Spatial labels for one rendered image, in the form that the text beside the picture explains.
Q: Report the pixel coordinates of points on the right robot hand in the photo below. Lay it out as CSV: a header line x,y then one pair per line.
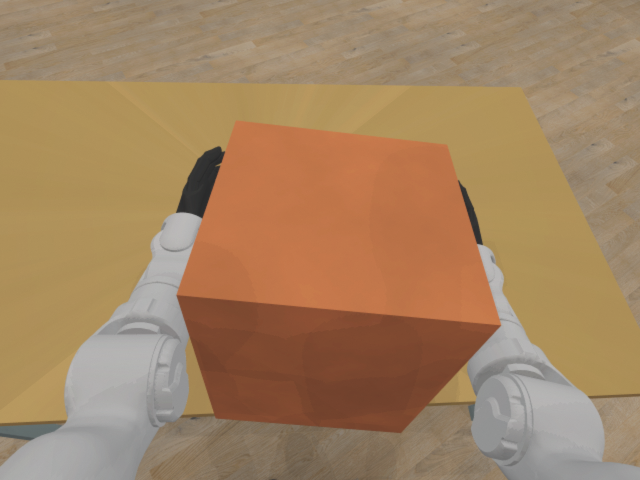
x,y
471,214

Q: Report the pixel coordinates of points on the robot right upper arm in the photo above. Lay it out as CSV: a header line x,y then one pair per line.
x,y
539,430

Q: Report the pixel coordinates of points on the left robot hand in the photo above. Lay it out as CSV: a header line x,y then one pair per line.
x,y
197,191

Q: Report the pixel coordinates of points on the carton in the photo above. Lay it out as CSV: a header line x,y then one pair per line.
x,y
335,279

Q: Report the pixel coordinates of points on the robot left upper arm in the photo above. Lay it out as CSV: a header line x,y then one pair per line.
x,y
122,389

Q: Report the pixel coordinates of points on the left robot forearm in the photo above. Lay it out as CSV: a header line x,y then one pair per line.
x,y
153,307

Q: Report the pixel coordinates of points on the right robot forearm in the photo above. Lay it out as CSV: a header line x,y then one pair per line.
x,y
508,349

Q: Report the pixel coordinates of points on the table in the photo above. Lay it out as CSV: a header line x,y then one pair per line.
x,y
89,171

